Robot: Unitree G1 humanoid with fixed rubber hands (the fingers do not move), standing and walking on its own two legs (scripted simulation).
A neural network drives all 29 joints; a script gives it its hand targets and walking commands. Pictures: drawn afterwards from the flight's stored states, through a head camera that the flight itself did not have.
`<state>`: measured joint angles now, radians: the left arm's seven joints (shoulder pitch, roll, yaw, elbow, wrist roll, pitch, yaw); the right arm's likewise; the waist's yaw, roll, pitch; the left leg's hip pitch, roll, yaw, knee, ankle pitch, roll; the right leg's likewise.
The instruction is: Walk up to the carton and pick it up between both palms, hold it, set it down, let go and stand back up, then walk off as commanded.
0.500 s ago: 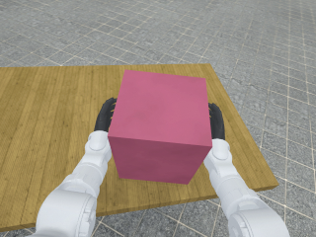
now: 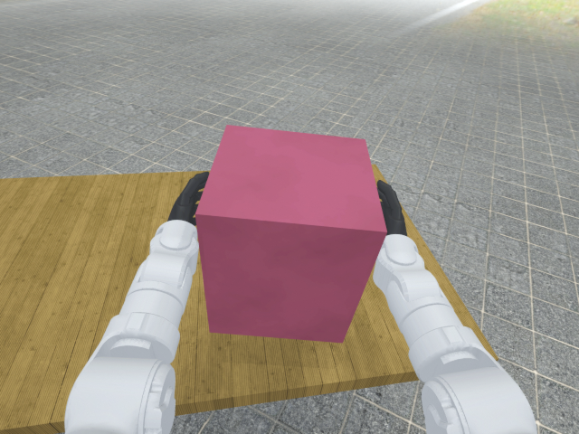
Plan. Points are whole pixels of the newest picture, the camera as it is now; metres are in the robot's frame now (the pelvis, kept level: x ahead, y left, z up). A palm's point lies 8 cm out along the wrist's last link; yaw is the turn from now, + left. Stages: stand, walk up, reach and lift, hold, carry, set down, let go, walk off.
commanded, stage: reach and lift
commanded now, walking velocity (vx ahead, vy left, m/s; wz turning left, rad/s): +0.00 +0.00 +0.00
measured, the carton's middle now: (286, 237) +0.41 +0.01 +0.10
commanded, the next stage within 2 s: hold in 1.62 s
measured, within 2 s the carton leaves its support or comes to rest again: neither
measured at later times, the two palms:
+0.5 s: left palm (170, 211) +0.38 +0.17 +0.17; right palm (389, 221) +0.38 -0.13 +0.16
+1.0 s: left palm (166, 211) +0.38 +0.17 +0.18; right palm (389, 221) +0.38 -0.13 +0.16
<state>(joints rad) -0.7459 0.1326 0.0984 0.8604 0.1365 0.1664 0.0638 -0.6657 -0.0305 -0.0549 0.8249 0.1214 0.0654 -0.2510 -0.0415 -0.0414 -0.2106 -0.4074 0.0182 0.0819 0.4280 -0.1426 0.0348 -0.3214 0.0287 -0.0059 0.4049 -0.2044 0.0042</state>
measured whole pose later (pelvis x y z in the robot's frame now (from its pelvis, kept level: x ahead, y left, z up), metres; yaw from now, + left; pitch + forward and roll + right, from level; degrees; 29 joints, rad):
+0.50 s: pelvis +0.00 +0.00 +0.01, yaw +0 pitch +1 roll -1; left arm -0.68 0.08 0.19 0.52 0.26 0.47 0.02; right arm -0.70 -0.04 -0.02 0.78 0.13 0.17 -0.22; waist -0.03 -0.04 -0.14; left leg -0.26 0.02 0.08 0.36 -0.13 0.03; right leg -0.17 0.03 -0.01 0.33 -0.18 0.00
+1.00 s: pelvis +0.00 -0.01 +0.01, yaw +0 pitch -1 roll -1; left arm -0.64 0.06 0.20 0.35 0.29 0.58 0.00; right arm -0.67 -0.05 0.00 0.69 0.13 0.22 -0.21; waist -0.03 -0.04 -0.09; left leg -0.21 0.02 0.08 0.34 -0.12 0.03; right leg -0.12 0.03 -0.01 0.32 -0.18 0.00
